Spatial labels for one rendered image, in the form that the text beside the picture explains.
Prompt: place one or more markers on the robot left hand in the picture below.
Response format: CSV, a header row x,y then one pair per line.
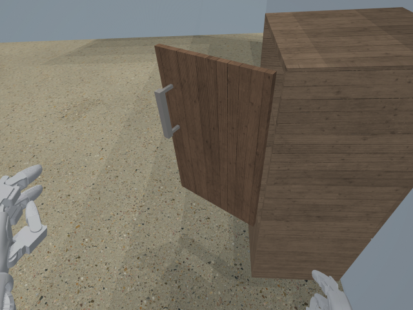
x,y
12,203

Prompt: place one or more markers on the robot right hand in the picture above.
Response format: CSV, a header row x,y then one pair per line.
x,y
336,299

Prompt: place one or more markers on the handle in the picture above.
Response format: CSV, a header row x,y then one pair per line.
x,y
163,111

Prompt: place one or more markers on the cupboard door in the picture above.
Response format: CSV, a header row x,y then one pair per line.
x,y
223,108

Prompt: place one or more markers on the robot left forearm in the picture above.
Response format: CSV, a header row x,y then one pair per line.
x,y
6,286

